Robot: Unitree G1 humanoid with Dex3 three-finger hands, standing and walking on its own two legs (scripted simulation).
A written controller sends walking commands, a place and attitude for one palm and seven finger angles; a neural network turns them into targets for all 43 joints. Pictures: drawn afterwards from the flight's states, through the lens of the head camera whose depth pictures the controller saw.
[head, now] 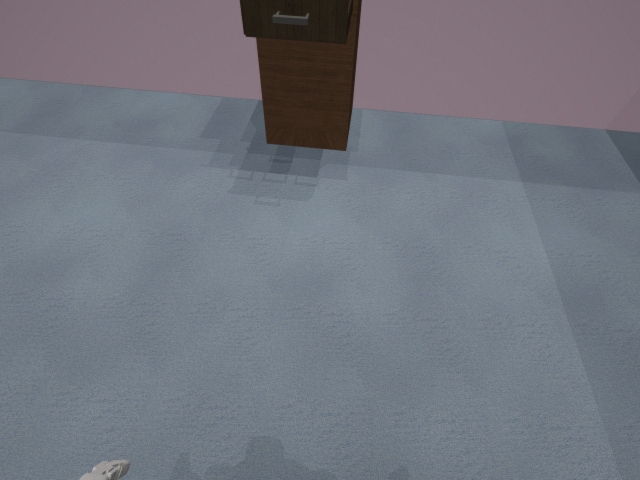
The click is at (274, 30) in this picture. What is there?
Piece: drawer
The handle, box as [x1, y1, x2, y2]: [272, 11, 309, 24]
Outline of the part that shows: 272,16 273,22 307,24 309,13 307,13 306,16 303,17 280,15 279,11 277,11 276,14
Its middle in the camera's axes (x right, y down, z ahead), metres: -0.11 -0.78 +1.37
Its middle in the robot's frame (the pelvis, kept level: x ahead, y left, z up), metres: +1.55 +0.19 -0.03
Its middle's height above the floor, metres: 0.74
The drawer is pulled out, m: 0.25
